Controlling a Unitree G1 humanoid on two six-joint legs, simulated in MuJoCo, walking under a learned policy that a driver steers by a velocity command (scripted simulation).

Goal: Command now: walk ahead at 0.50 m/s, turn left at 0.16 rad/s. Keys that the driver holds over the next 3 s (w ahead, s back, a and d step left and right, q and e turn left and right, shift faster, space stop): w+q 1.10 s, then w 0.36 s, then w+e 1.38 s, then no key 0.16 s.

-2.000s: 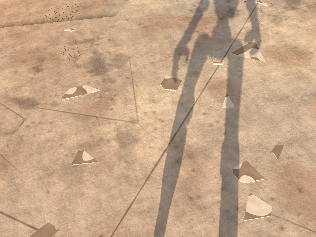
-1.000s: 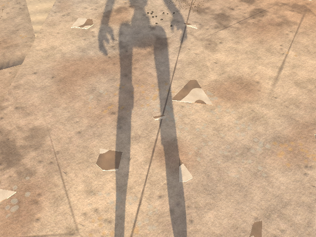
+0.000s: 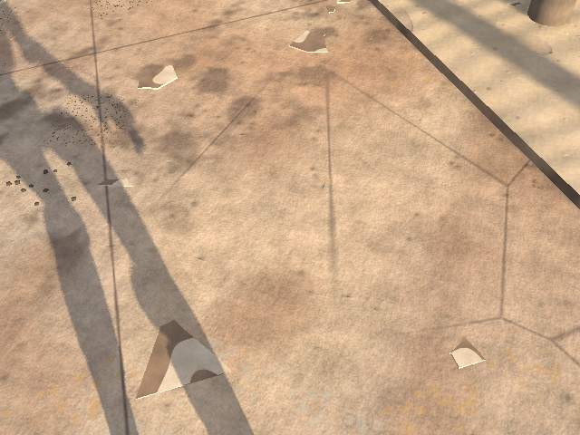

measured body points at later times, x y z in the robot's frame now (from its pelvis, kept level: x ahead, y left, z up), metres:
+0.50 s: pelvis +0.28 +0.09 -0.01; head +0.31 +0.11 +0.44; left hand +0.35 +0.39 -0.11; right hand +0.45 -0.15 -0.11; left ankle +0.30 +0.16 -0.74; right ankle +0.30 -0.08 -0.66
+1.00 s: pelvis +0.56 +0.13 +0.00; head +0.59 +0.13 +0.45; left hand +0.50 +0.41 -0.10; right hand +0.83 -0.04 -0.11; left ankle +0.48 +0.24 -0.66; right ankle +0.63 +0.04 -0.74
